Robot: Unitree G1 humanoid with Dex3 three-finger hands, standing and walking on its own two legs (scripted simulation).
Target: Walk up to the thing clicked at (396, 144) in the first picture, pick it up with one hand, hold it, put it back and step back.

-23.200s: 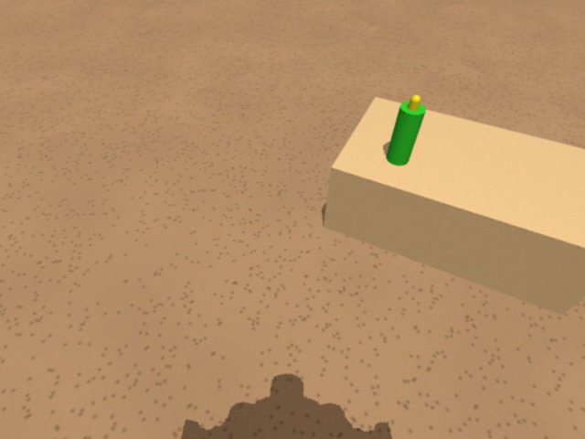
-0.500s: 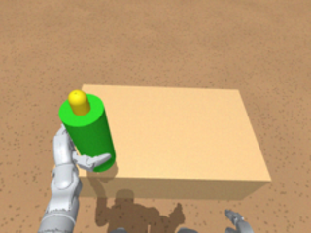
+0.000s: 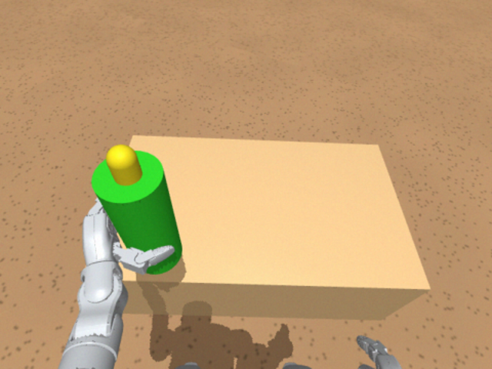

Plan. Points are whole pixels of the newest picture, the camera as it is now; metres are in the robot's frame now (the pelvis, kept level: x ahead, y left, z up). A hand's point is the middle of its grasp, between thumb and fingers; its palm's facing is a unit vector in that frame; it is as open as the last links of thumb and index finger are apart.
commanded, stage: hold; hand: left
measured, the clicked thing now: (142, 212) +0.34 +0.16 +0.08
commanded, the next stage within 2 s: crouch in 1.16 s
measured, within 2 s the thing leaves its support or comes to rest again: neither
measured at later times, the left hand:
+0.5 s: hand (137, 229) +0.33 +0.18 +0.03, palm faces +0.27 -0.96 -0.05, open 12.0 cm
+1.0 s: hand (138, 226) +0.34 +0.18 +0.04, palm faces +0.27 -0.96 -0.05, open 12.0 cm
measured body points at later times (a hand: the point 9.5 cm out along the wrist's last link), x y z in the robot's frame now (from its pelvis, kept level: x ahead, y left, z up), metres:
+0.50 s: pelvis +0.00 +0.00 +0.00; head +0.04 +0.01 +0.45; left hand +0.31 +0.23 +0.04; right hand +0.12 -0.24 -0.11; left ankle +0.01 +0.14 -0.70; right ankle +0.01 -0.13 -0.70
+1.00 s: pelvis +0.00 +0.00 +0.00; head +0.04 +0.01 +0.45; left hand +0.32 +0.23 +0.04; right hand +0.12 -0.24 -0.11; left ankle +0.01 +0.14 -0.70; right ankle +0.01 -0.13 -0.70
